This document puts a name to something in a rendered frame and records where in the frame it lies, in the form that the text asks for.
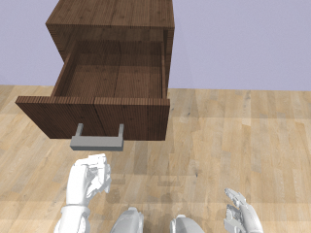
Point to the drawer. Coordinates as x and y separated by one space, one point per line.
102 84

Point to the handle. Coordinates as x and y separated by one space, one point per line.
97 143

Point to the robot right thigh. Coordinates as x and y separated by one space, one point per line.
184 225

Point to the robot left hand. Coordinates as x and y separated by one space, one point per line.
83 172

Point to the robot left forearm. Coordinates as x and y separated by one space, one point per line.
74 219

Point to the robot left thigh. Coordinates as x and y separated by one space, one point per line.
130 221

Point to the robot right hand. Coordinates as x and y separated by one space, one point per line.
244 220

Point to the robot thigh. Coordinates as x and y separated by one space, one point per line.
184 225
130 221

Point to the cabinet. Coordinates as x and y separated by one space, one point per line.
120 20

